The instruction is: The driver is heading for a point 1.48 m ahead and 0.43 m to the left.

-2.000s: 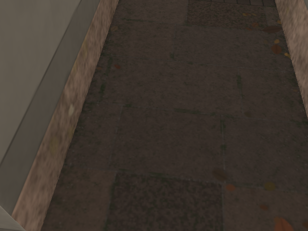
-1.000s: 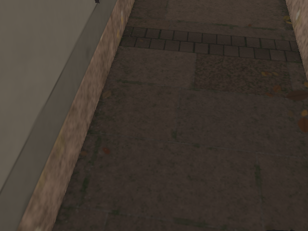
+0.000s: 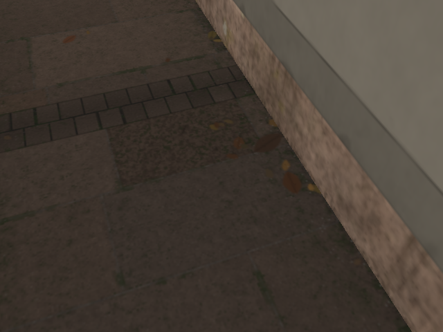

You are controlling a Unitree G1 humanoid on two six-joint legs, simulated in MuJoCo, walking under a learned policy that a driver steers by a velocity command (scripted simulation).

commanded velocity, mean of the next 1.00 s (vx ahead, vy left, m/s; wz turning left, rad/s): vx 0.00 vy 0.00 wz -0.03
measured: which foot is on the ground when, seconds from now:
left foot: down 0.00-1.00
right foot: down 0.00-1.00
